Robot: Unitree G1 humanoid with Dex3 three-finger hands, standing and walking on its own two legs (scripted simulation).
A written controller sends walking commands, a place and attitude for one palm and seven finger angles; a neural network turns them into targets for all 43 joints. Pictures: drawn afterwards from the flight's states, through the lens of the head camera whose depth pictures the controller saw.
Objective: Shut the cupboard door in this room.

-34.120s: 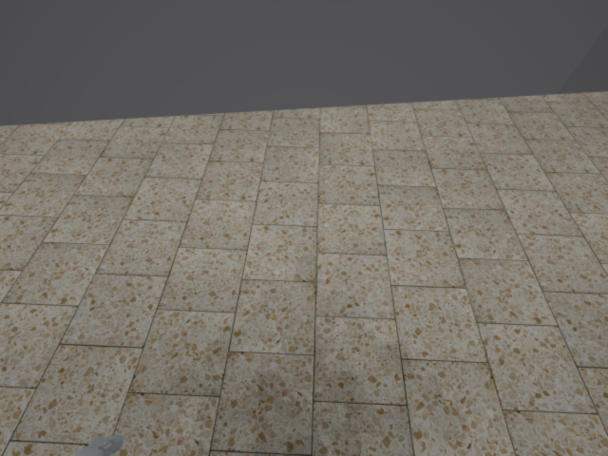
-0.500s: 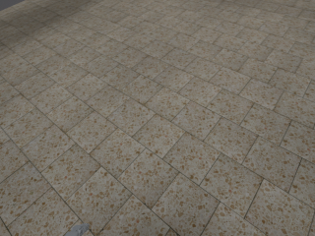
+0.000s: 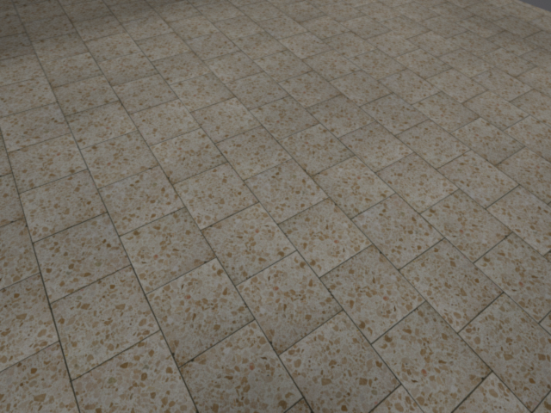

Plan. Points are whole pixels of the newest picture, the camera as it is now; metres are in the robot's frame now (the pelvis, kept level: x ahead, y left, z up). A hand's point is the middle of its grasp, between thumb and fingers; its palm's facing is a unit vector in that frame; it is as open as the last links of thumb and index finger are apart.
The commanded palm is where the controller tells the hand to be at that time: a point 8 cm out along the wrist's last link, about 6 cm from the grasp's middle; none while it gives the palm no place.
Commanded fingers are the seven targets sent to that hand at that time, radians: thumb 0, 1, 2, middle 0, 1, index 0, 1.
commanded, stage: turn or walk to find it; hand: left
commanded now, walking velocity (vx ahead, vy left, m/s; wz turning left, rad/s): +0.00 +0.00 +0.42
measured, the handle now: out of the picture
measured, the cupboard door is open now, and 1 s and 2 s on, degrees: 80 80 80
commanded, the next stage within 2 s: none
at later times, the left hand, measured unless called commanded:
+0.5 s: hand out of the picture +0.06 +0.16 -0.13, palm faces +0.22 -0.93 -0.28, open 7.4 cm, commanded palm none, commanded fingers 0.00 0.90 0.90 -0.20 -0.30 -0.20 -0.30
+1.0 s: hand out of the picture -0.09 +0.19 -0.17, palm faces +0.48 -0.84 -0.24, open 7.4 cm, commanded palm none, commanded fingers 0.00 0.90 0.90 -0.20 -0.30 -0.20 -0.30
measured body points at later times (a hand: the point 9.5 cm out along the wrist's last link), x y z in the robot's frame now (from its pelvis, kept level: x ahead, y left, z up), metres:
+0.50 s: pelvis +0.00 -0.05 +0.01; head +0.05 -0.08 +0.45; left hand +0.05 +0.21 -0.11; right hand +0.10 -0.29 -0.16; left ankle -0.06 +0.09 -0.65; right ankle +0.03 -0.13 -0.73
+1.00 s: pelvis -0.01 -0.01 +0.01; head +0.01 +0.03 +0.45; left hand -0.12 +0.24 -0.15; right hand +0.20 -0.18 -0.12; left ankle -0.07 +0.07 -0.73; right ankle +0.02 -0.14 -0.67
